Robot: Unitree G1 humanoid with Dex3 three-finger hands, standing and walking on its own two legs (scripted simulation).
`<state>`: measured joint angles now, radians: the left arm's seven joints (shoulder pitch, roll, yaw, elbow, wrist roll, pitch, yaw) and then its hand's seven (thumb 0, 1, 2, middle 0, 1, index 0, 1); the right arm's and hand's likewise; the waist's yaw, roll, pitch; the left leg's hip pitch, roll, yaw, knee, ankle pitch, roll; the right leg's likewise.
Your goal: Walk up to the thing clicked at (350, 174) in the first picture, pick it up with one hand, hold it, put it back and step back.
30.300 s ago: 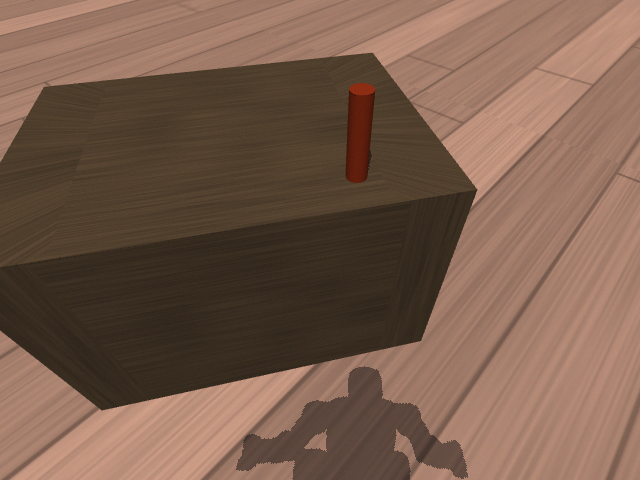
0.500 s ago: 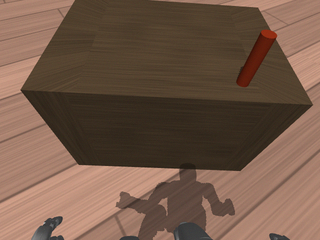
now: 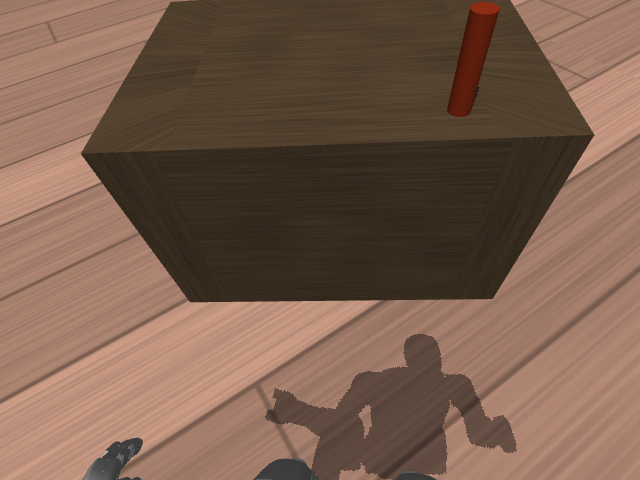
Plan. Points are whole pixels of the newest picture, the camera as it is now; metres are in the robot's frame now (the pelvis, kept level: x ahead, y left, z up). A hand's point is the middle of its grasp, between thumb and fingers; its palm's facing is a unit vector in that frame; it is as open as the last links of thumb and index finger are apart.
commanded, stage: step back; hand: right
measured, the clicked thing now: (470, 64) +0.84 -0.25 +0.04
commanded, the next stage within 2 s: stand in 1.64 s
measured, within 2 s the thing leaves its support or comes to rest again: neither
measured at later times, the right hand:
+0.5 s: hand out of the picture -0.05 -0.29 -0.15, palm faces -0.02 +0.91 -0.40, open 7.4 cm
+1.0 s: hand out of the picture -0.19 -0.28 -0.15, palm faces -0.06 +0.94 -0.34, open 7.4 cm
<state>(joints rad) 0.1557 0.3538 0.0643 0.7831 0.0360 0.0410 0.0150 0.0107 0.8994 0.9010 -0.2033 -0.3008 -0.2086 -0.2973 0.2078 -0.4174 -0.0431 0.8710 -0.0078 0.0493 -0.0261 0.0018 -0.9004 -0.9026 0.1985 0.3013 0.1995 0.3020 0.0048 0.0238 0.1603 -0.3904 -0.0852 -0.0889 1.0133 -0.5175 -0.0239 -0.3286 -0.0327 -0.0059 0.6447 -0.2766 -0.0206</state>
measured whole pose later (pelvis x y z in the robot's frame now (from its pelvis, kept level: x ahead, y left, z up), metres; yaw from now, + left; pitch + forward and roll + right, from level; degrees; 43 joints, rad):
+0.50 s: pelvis -0.19 -0.02 -0.01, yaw -3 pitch -3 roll -2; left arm 0.20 0.37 0.06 0.90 0.03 0.04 0.00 0.01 0.90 0.90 -0.20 -0.30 -0.20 -0.30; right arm 0.07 -0.42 -0.04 0.83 -0.02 0.06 0.00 0.00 -0.90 -0.90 0.20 0.30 0.20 0.30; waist 0.02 0.05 0.17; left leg -0.47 0.08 -0.02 0.70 -0.25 0.00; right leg -0.21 0.04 0.01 0.66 -0.41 -0.01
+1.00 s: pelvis -0.25 -0.02 +0.00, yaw +2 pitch -3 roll +0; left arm 0.22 0.40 0.07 0.99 0.02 -0.01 -0.02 0.01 0.90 0.90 -0.20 -0.30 -0.20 -0.30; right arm 0.22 -0.36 -0.04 0.99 -0.04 0.00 0.03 0.00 -0.90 -0.90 0.20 0.30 0.20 0.30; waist 0.00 0.00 0.06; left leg -0.24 0.02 -0.03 0.62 -0.33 -0.01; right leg -0.25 0.00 -0.01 0.61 -0.33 -0.02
